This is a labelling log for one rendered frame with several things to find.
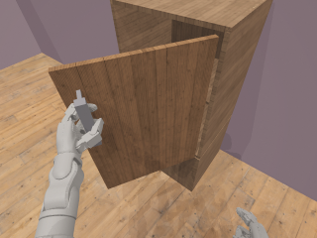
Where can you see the handle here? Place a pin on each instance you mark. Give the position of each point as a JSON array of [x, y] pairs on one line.
[[84, 113]]

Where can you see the right robot hand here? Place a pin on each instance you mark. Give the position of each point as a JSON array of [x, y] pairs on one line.
[[256, 230]]

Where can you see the cupboard door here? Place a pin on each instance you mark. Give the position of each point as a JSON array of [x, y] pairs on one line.
[[151, 100]]

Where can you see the left robot hand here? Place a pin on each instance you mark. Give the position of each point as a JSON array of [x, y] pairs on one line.
[[68, 134]]

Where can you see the left robot forearm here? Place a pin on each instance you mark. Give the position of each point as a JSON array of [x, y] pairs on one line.
[[61, 200]]

